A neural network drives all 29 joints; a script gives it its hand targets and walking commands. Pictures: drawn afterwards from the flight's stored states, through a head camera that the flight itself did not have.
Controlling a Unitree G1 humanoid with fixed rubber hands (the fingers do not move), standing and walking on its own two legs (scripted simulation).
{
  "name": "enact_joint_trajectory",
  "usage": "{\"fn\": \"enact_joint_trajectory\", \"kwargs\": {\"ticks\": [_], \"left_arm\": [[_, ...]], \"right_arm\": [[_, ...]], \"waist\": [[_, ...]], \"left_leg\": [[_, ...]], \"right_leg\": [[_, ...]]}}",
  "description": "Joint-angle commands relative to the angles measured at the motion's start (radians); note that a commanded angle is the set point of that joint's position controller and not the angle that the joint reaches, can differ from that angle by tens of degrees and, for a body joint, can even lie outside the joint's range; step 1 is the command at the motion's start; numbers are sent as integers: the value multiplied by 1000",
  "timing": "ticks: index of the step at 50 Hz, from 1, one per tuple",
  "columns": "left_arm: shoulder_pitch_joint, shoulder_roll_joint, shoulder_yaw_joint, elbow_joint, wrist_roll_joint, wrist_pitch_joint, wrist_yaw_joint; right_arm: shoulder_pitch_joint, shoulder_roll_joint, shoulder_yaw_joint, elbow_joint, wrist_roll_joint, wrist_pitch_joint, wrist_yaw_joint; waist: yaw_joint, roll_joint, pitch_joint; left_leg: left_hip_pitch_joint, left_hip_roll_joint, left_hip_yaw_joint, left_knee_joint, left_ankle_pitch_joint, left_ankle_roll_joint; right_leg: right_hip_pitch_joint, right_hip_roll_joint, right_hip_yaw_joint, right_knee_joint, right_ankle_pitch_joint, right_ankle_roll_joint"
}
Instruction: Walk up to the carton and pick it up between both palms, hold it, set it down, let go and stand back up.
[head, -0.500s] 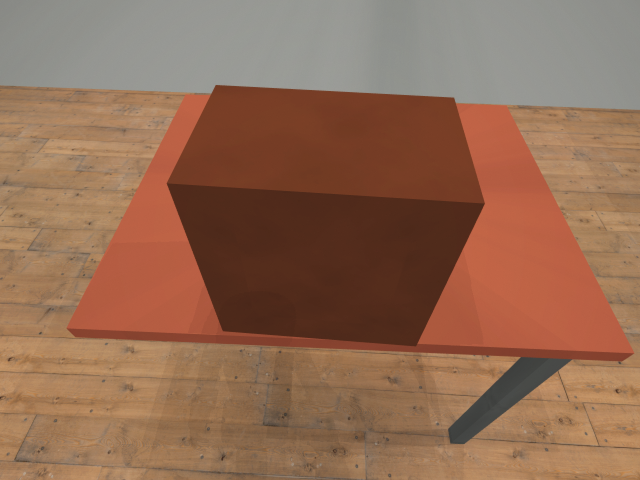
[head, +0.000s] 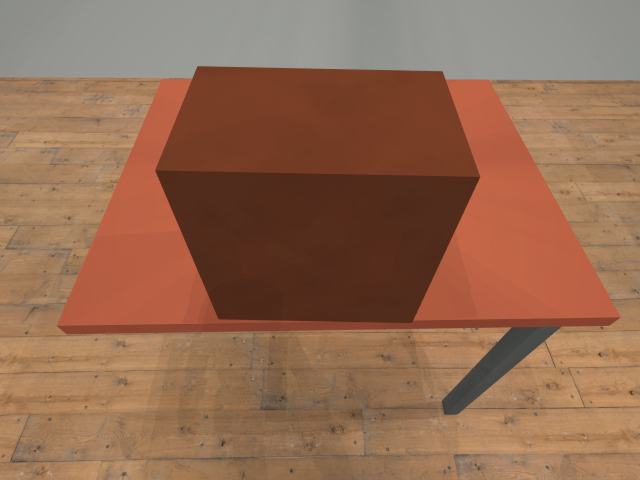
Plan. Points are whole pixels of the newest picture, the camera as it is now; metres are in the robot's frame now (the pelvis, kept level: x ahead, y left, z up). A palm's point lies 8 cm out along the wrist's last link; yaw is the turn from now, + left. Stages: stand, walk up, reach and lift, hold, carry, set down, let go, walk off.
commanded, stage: walk up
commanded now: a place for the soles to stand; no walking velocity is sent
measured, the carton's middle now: (317, 209) +0.42 +0.02 +0.09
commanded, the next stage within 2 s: reach and lift in 1.42 s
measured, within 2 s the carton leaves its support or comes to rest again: neither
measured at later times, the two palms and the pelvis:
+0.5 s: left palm out of the picture +0.04 +0.26 -0.13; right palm out of the picture +0.00 -0.26 -0.14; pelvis -0.02 +0.01 -0.01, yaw -5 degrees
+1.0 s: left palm out of the picture +0.10 +0.25 -0.12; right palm out of the picture -0.01 -0.26 -0.14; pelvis -0.01 +0.01 -0.01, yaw -10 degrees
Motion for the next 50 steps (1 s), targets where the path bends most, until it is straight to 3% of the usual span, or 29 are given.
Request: {"fn": "enact_joint_trajectory", "kwargs": {"ticks": [1,9,16,18,22,25,26,28,30,33,35,37,43,47,50], "left_arm": [[44,136,30,-63,-1,-2,13],[53,148,36,-101,0,2,10],[20,197,50,-137,-4,0,8],[11,200,52,-145,-3,1,8],[5,179,47,-159,1,5,5],[55,145,42,-159,6,5,4],[70,140,42,-159,12,6,4],[86,136,45,-165,18,6,5],[73,136,45,-178,13,5,5],[42,156,43,-195,4,4,3],[58,198,50,-172,-9,0,5],[38,207,49,-170,-11,-1,7],[12,182,39,-178,-7,0,9],[20,162,34,-175,-6,3,7],[27,151,32,-174,-3,10,8]], "right_arm": [[13,-149,-33,-48,2,9,-7],[-19,-172,-38,-76,-3,26,-3],[18,-152,-34,-93,-11,23,6],[34,-149,-34,-97,-12,17,7],[54,-165,-37,-103,-5,7,6],[39,-207,-47,-107,-4,9,2],[25,-216,-51,-112,-5,11,0],[-9,-217,-51,-128,-6,14,0],[-12,-204,-46,-135,-10,16,7],[3,-166,-30,-132,-10,24,23],[37,-141,-22,-126,-9,34,23],[75,-144,-19,-118,-9,33,22],[79,-159,-21,-112,-7,12,17],[71,-166,-27,-113,-4,11,17],[60,-180,-34,-117,-2,16,17]], "waist": [[-7,3,-62],[-1,10,-6],[-27,-82,-15],[-32,-91,-32],[-31,-59,-55],[-5,47,-67],[3,69,-65],[15,104,-53],[13,107,-31],[-5,30,0],[-25,-44,-8],[-42,-92,-33],[-34,-115,-112],[-18,-43,-117],[-4,39,-82]], "left_leg": [[95,118,-117,-84,-19,67],[20,143,-113,-119,-209,73],[100,62,-69,-2,-168,42],[125,55,-70,10,-150,40],[118,104,-101,-54,-153,58],[70,223,-162,-166,-206,109],[46,263,-176,-183,-198,132],[5,295,-159,-174,-130,155],[-49,273,-112,-154,-108,143],[-65,158,-17,-45,-102,68],[61,94,-12,42,-77,43],[132,78,-37,59,-78,33],[162,95,-34,17,5,40],[159,133,-32,-24,38,56],[104,193,-44,-93,-15,84]], "right_leg": [[-145,-73,79,-31,169,-48],[-205,-48,98,-10,43,-48],[-318,-96,259,-147,-77,-77],[-323,-97,272,-158,-63,-79],[-292,-52,206,-71,-5,-62],[-233,12,64,110,21,-35],[-209,16,31,154,-9,-28],[-181,-2,15,190,-51,-28],[-147,-18,27,158,-17,-38],[-147,-71,134,38,184,-57],[-274,-110,249,-50,158,-82],[-309,-126,297,-120,105,-98],[-212,-94,231,-83,235,-79],[-198,-61,167,-15,251,-67],[-188,-24,92,66,190,-52]]}}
